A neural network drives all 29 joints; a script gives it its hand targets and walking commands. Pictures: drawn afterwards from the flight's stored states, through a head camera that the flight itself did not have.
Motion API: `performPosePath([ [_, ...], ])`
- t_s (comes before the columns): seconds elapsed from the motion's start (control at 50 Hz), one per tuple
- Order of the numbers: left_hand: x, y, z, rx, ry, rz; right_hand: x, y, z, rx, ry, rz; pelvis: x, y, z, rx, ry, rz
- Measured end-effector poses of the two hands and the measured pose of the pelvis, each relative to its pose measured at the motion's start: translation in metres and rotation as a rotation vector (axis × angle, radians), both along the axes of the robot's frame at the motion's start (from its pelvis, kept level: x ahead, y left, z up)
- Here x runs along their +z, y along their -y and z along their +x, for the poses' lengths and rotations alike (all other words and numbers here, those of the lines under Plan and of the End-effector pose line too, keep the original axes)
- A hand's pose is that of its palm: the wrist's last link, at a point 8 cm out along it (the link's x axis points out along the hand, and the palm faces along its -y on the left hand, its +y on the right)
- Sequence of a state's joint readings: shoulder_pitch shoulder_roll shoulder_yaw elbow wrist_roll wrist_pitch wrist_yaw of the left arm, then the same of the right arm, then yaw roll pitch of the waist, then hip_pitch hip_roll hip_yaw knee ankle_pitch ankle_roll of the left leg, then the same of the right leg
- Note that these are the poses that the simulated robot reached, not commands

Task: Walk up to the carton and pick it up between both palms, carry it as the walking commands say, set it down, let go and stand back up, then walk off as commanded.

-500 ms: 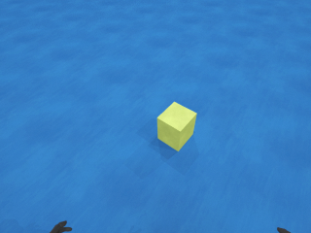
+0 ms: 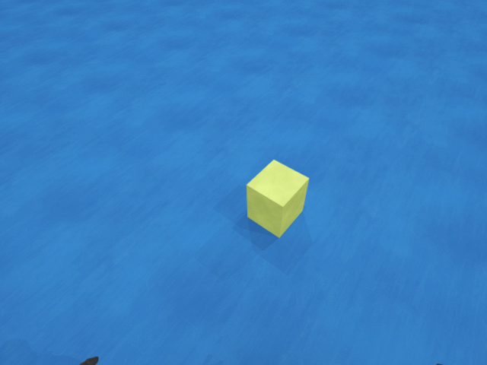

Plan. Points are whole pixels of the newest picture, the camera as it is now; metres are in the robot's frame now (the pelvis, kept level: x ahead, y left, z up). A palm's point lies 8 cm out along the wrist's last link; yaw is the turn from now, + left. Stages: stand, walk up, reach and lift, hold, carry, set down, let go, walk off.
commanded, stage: stand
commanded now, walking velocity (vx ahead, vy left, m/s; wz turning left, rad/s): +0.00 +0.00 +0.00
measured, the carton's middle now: (276, 198) +0.96 -0.09 -0.66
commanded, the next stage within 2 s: walk up in 0.34 s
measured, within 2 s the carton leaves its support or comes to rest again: neither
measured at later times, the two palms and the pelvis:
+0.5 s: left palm out of the picture +0.10 +0.32 -0.10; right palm out of the picture +0.11 -0.31 -0.10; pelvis +0.01 +0.00 +0.00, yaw +1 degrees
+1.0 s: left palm (60, 326) +0.22 +0.38 -0.10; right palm out of the picture +0.09 -0.30 -0.06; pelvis +0.09 +0.05 +0.00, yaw -3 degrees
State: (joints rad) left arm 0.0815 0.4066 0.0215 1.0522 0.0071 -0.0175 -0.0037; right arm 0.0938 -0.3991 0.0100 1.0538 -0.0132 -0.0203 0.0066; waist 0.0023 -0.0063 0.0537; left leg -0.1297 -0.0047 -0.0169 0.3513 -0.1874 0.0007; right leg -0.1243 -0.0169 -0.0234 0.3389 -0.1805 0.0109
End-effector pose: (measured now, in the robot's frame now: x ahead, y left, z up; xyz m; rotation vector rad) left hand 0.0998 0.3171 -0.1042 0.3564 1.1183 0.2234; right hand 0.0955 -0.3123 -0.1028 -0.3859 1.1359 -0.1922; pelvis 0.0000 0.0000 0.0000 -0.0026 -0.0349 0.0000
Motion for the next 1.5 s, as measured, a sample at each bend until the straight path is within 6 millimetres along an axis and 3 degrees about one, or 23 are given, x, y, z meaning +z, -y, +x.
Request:
performPosePath([
  [0.26,0.000,0.003,0.009,0.009,0.016,-0.014,0.001,-0.003,0.009,0.010,0.011,-0.002,0.000,-0.001,0.004,0.005,0.001,0.001],
  [0.6,0.000,-0.003,-0.001,0.018,0.004,-0.010,0.005,0.000,0.017,0.021,0.029,-0.011,0.000,-0.004,0.007,0.005,-0.003,-0.003],
  [0.7,0.001,-0.029,-0.004,0.029,0.037,0.001,0.020,0.005,0.023,0.049,0.048,-0.047,-0.003,-0.011,0.019,0.014,-0.013,-0.002],
  [0.8,-0.010,-0.060,-0.007,0.015,-0.031,0.005,0.031,0.002,0.038,0.045,0.093,-0.107,-0.011,-0.034,0.035,-0.003,-0.006,-0.005],
  [0.86,-0.009,-0.063,0.021,-0.039,-0.044,-0.003,0.036,0.000,0.025,-0.013,0.092,-0.136,-0.009,-0.044,0.049,-0.023,-0.003,-0.014],
  [0.96,0.001,-0.062,0.092,-0.115,0.042,-0.028,0.040,-0.008,0.001,-0.095,0.035,-0.138,-0.003,-0.051,0.081,-0.048,0.018,-0.021],
  [1.04,0.007,-0.051,0.150,-0.165,0.092,-0.048,0.038,-0.016,-0.003,-0.137,0.001,-0.120,0.000,-0.050,0.109,-0.063,0.020,-0.024],
  [1.12,0.013,-0.028,0.211,-0.223,0.143,-0.071,0.030,-0.019,0.003,-0.163,-0.057,-0.098,-0.002,-0.045,0.138,-0.080,0.009,-0.027],
  [1.24,0.013,0.016,0.305,-0.308,0.215,-0.066,0.003,-0.002,0.042,-0.196,-0.090,-0.071,-0.019,-0.028,0.193,-0.103,-0.029,-0.016],
  [1.3,0.012,0.024,0.329,-0.293,0.248,-0.043,-0.008,0.002,0.078,-0.190,-0.082,-0.045,-0.025,-0.017,0.216,-0.111,-0.022,-0.016],
  [1.36,0.017,0.017,0.323,-0.235,0.239,-0.027,-0.003,-0.001,0.131,-0.123,-0.026,-0.021,-0.017,-0.011,0.236,-0.109,0.003,0.002],
  [1.5,0.012,-0.018,0.284,-0.135,0.095,0.013,0.022,0.003,0.255,0.013,0.140,-0.033,-0.011,-0.014,0.282,-0.108,0.032,-0.009],
])
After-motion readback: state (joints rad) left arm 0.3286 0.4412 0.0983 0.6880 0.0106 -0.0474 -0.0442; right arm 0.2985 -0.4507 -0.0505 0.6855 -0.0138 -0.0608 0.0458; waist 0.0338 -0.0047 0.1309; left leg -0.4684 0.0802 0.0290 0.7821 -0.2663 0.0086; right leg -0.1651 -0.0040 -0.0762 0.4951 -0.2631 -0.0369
